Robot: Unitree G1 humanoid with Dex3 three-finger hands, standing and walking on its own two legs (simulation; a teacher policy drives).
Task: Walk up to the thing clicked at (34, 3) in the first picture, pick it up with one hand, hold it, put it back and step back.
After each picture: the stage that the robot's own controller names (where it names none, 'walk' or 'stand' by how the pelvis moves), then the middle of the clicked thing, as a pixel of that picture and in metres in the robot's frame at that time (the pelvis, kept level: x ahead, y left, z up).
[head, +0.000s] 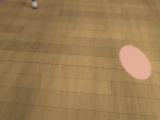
stand; (33, 1) +2.26 +0.66 -0.65
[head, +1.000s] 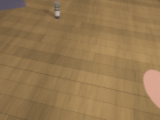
walk; (57, 10) +2.14 +0.29 -0.63
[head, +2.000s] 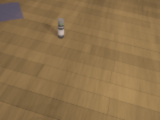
walk; (60, 28) +1.49 +0.14 -0.64
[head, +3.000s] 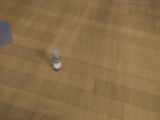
walk; (56, 60) +0.98 +0.17 -0.64
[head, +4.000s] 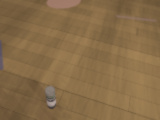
walk; (50, 98) +0.62 +0.18 -0.64
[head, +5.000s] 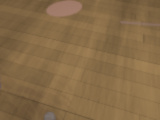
stand; out of the picture +0.43 +0.19 -0.63
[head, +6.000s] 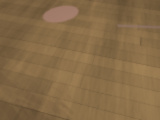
walk; out of the picture +0.39 +0.20 -0.66
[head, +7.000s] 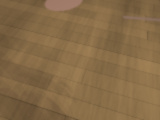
stand; out of the picture +0.33 +0.19 -0.64
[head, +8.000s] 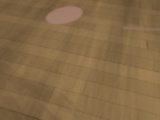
stand; out of the picture +0.31 +0.20 -0.66
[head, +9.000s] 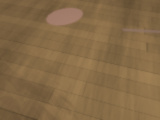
stand; out of the picture +0.30 +0.20 -0.66
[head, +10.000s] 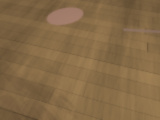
stand; out of the picture +0.30 +0.19 -0.66
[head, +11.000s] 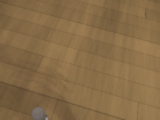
go down; (40, 117) +0.33 +0.21 -0.55
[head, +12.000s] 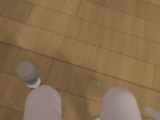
go down; (30, 77) +0.39 +0.23 -0.27
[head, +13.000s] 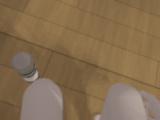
close in; (27, 69) +0.39 +0.24 -0.24
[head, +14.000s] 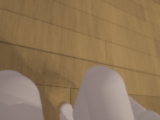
close in; out of the picture +0.37 +0.28 -0.15
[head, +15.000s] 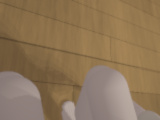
lift; out of the picture +0.36 +0.28 -0.15
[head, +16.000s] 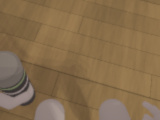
lift; (16, 84) +0.32 +0.20 +0.01
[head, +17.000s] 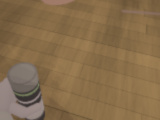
hold; (30, 98) +0.29 +0.17 +0.01
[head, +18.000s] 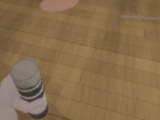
hold; (33, 93) +0.31 +0.16 +0.02
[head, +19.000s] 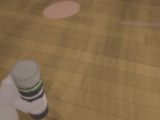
hold; (33, 93) +0.31 +0.16 +0.03
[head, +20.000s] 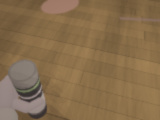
crouch; (31, 93) +0.31 +0.17 +0.02
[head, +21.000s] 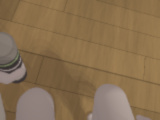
crouch; (10, 63) +0.39 +0.21 -0.07
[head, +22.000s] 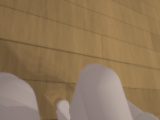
lower; out of the picture +0.37 +0.28 -0.16
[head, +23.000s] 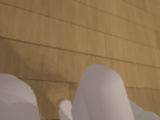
lower; out of the picture +0.37 +0.28 -0.15
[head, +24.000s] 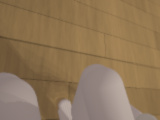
lower; out of the picture +0.36 +0.29 -0.15
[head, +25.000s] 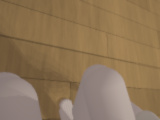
lower; out of the picture +0.36 +0.29 -0.16
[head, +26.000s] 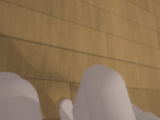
draw back; out of the picture +0.35 +0.29 -0.16
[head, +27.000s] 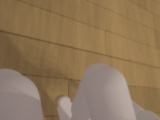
rise; out of the picture +0.35 +0.29 -0.16
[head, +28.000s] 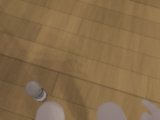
walk; (37, 92) +0.37 +0.23 -0.42
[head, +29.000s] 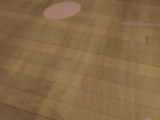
stand; out of the picture +0.32 +0.20 -0.60
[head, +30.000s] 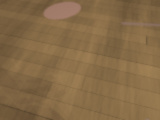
stand; out of the picture +0.31 +0.20 -0.60
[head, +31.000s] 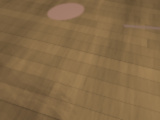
stand; out of the picture +0.32 +0.20 -0.63
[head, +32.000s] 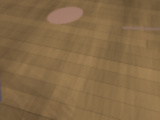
stand; out of the picture +0.33 +0.20 -0.66
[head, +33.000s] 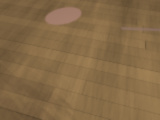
stand; out of the picture +0.30 +0.20 -0.66
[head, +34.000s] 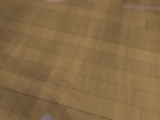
walk; out of the picture +0.34 +0.21 -0.64
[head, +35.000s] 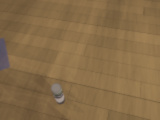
walk; (58, 94) +0.56 +0.21 -0.64
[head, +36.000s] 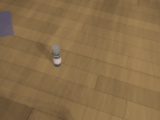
stand; (56, 56) +0.91 +0.17 -0.63
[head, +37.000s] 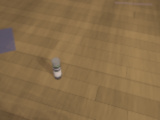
stand; (56, 69) +0.91 +0.20 -0.65
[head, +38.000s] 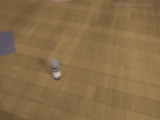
stand; (55, 70) +0.93 +0.22 -0.66
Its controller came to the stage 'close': yes
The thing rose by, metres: 0.67
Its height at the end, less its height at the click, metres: +0.00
